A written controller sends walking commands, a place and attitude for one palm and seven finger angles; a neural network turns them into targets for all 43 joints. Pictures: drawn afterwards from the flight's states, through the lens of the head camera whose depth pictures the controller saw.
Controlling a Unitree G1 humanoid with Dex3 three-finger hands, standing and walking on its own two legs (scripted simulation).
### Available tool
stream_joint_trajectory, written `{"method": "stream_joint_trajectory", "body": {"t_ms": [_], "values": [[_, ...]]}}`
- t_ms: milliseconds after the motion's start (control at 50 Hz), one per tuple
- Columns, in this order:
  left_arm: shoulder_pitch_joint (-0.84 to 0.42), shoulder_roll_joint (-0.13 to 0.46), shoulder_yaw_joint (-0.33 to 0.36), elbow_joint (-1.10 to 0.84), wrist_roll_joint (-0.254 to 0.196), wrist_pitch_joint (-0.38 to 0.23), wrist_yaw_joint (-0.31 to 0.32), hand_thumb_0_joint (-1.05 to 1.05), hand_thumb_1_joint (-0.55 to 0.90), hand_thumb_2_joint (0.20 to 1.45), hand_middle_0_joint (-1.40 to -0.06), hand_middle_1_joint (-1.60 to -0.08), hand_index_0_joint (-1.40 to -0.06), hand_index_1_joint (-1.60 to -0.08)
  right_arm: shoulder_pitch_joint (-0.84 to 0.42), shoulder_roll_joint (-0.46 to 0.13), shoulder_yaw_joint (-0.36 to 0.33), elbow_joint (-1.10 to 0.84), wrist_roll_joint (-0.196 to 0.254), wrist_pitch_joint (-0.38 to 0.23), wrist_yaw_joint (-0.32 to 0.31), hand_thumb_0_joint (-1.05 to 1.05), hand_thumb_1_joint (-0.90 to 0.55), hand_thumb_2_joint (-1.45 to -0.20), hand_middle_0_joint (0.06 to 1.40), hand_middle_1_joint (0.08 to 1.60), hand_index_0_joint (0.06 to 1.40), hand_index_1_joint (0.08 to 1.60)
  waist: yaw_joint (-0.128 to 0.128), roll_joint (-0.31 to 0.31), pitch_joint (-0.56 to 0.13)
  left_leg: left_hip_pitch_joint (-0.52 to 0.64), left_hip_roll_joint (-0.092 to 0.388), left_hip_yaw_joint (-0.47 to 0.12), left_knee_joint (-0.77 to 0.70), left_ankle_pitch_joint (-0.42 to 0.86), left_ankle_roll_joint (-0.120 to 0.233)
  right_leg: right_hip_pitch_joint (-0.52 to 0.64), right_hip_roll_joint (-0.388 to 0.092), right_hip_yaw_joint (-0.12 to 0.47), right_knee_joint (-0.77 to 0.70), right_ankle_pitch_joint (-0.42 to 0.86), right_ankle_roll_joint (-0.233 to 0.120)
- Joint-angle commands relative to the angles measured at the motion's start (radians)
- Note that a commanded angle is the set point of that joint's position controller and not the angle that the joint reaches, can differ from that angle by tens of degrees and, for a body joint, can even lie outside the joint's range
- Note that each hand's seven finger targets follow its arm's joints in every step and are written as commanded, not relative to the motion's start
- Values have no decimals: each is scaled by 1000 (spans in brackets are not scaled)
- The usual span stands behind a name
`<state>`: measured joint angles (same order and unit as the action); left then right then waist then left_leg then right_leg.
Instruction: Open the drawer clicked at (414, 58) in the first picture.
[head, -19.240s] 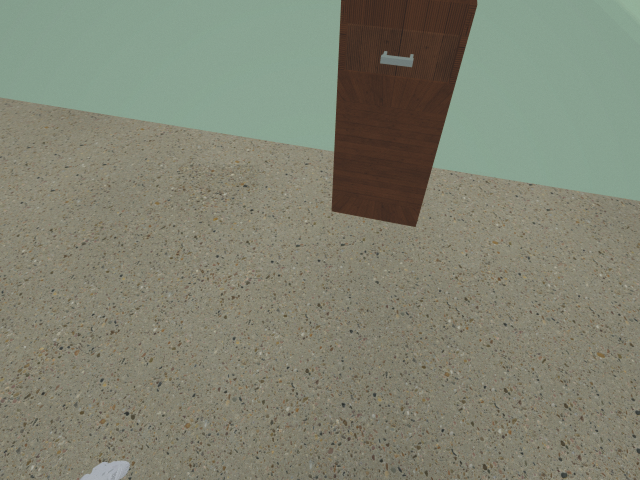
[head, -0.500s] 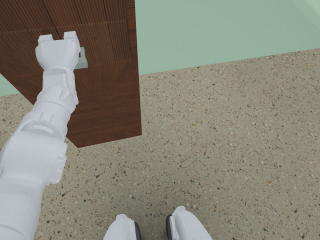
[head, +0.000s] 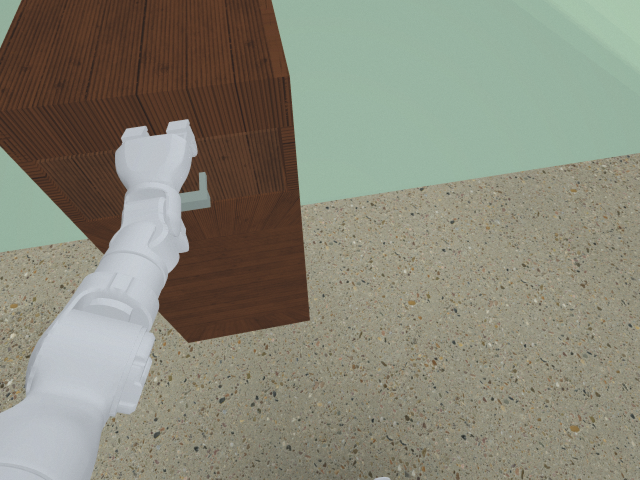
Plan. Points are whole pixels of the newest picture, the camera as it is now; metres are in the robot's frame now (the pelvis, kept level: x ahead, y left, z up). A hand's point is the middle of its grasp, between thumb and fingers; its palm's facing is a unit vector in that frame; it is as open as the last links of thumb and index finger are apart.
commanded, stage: lift the fingers back up to retry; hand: left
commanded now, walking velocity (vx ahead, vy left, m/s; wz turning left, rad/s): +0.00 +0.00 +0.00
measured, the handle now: (176, 192) +0.54 +0.19 -0.01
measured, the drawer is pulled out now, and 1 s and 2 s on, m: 0.00 0.00 0.00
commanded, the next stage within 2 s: re-aim the fingers above the handle in 0.08 s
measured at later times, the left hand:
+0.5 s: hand (173, 195) +0.49 +0.17 +0.05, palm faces -0.03 -0.02 -1.00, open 13.8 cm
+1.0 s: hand (169, 195) +0.49 +0.18 +0.04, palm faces -0.02 -0.03 -1.00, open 13.8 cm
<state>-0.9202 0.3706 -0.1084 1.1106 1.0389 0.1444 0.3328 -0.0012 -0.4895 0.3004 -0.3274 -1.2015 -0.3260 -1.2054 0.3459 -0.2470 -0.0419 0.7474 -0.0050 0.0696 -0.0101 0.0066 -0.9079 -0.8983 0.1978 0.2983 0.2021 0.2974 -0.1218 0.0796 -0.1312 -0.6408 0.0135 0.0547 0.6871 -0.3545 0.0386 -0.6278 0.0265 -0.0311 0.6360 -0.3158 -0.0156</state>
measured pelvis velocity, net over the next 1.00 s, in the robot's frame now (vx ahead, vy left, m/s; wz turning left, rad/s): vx -0.01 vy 0.00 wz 0.00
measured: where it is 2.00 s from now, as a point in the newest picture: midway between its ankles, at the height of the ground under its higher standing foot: outside the picture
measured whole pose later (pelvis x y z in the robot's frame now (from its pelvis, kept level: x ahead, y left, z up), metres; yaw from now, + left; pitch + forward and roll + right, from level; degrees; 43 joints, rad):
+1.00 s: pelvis -0.01 +0.00 +0.00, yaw +0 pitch +18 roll -1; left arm -0.92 0.41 -0.08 1.14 1.07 0.05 0.34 0.00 -0.49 0.30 -0.32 -1.20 -0.32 -1.20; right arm 0.38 -0.26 -0.06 0.77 -0.01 0.03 -0.02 0.01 -0.91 -0.90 0.20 0.30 0.20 0.30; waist -0.13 0.06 -0.13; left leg -0.66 0.01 0.06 0.68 -0.34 0.04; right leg -0.65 0.03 -0.02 0.64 -0.30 -0.02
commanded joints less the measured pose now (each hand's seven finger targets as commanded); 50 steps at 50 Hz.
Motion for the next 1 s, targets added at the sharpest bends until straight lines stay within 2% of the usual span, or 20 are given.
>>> {"method": "stream_joint_trajectory", "body": {"t_ms": [0,40,80,180,200,280,340,360,420,480,520,560,580,620,640,680,700,820,920,980], "values": [[-388,171,8,-159,0,-20,2,0,-500,300,-300,-1200,-300,-1200,118,-162,-52,-57,9,-14,-16,0,-900,-900,200,300,200,300,-20,-96,-351,256,-25,-31,-51,457,2,215,26,13,-51,436,-1],[-398,207,36,-218,5,-55,-2,0,-500,300,-300,-1200,-300,-1200,114,-159,-55,-69,7,-13,-20,0,-900,-900,200,300,200,300,-7,-74,-409,272,-31,-28,-43,488,2,257,21,24,-41,473,-4],[-407,191,23,-233,19,-75,9,0,-500,300,-300,-1200,-300,-1200,114,-153,-57,-65,5,-16,-18,0,-900,-900,200,300,200,300,-14,-51,-386,280,-28,-30,-37,497,0,217,23,19,-35,463,-4],[-439,244,74,-257,41,-81,70,0,-500,300,-300,-1200,-300,-1200,101,-148,-62,-60,-1,-20,-18,0,-900,-900,200,300,200,300,-8,-34,-419,272,-34,-26,-24,496,-2,226,21,25,-21,471,-6],[-440,213,49,-255,42,-72,78,0,-500,300,-300,-1200,-300,-1200,98,-144,-62,-60,-2,-21,-17,0,-900,-900,200,300,200,300,-10,-27,-431,281,-36,-24,-22,503,-3,226,22,25,-21,473,-5],[-467,199,41,-250,35,-43,82,0,-500,300,-300,-1200,-300,-1200,97,-145,-66,-49,-3,-19,-11,0,-900,-900,200,300,200,300,-17,-19,-462,312,-33,-28,-18,542,-4,230,23,22,-19,494,-4],[-450,229,62,-214,24,-26,60,0,-500,300,-300,-1200,-300,-1200,95,-152,-62,-46,-1,-12,-14,0,-900,-900,200,300,200,300,-12,-48,-454,285,-37,-23,-27,517,-3,269,21,27,-26,513,-2],[-424,182,19,-193,25,-22,49,0,-500,300,-300,-1200,-300,-1200,92,-148,-62,-53,4,-13,-15,0,-900,-900,200,300,200,300,-19,-49,-428,278,-39,-20,-32,497,0,255,20,26,-34,495,0],[-422,190,25,-198,20,-38,30,0,-500,300,-300,-1200,-300,-1200,93,-151,-62,-55,5,-17,-18,0,-900,-900,200,300,200,300,-15,-55,-417,270,-40,-19,-41,461,3,258,20,30,-42,474,0],[-418,231,52,-168,22,-56,26,0,-500,300,-300,-1200,-300,-1200,99,-156,-57,-52,7,-23,-23,0,-900,-900,200,300,200,300,-19,-81,-367,223,-40,-17,-49,408,5,254,17,34,-47,451,1],[-407,293,98,-155,32,-62,36,0,-500,300,-300,-1200,-300,-1200,104,-159,-54,-55,8,-28,-28,0,-900,-900,200,300,200,300,-5,-90,-378,197,-41,-18,-54,384,4,265,16,37,-43,424,1],[-446,240,46,-159,41,-68,46,0,-500,300,-300,-1200,-300,-1200,107,-153,-53,-57,8,-36,-27,0,-900,-900,200,300,200,300,-19,-66,-359,199,-39,-18,-55,370,3,228,18,33,-46,392,0],[-460,258,66,-158,41,-71,53,0,-500,300,-300,-1200,-300,-1200,113,-157,-55,-51,9,-42,-24,0,-900,-900,200,300,200,300,-22,-65,-359,200,-37,-20,-51,365,4,216,20,35,-45,380,-2],[-463,319,114,-176,41,-76,64,0,-500,300,-300,-1200,-300,-1200,119,-158,-57,-53,3,-46,-26,0,-900,-900,200,300,200,300,-7,-56,-430,208,-40,-16,-43,377,4,253,19,42,-35,400,0],[-464,318,115,-183,42,-78,64,0,-500,300,-300,-1200,-300,-1200,120,-157,-58,-55,1,-45,-25,0,-900,-900,200,300,200,300,-3,-49,-457,213,-42,-15,-39,396,4,271,19,44,-32,421,-1],[-451,299,97,-154,48,-69,67,0,-500,300,-300,-1200,-300,-1200,125,-157,-58,-48,4,-48,-22,0,-900,-900,200,300,200,300,-13,-38,-418,209,-36,-17,-40,393,2,230,22,35,-31,404,-2],[-448,256,62,-134,46,-61,65,0,-500,300,-300,-1200,-300,-1200,127,-156,-57,-49,5,-51,-20,0,-900,-900,200,300,200,300,-18,-43,-395,206,-38,-17,-43,379,2,216,24,33,-39,384,-2],[-506,261,54,-160,37,-76,45,0,-500,300,-300,-1200,-300,-1200,142,-164,-62,-37,6,-60,-23,0,-900,-900,200,300,200,300,-35,-31,-420,239,-33,-26,-41,379,5,195,26,36,-44,365,-2],[-472,253,68,-184,38,-101,49,0,-500,300,-300,-1200,-300,-1200,152,-160,-67,-34,0,-60,-18,0,-900,-900,200,300,200,300,-16,6,-446,284,-26,-38,-28,454,-3,164,32,24,-28,374,-9],[-470,262,75,-145,42,-83,66,0,-500,300,-300,-1200,-300,-1200,149,-165,-62,-31,0,-56,-13,0,-900,-900,200,300,200,300,-19,-21,-398,248,-25,-40,-35,425,-4,151,35,17,-28,348,-10]]}}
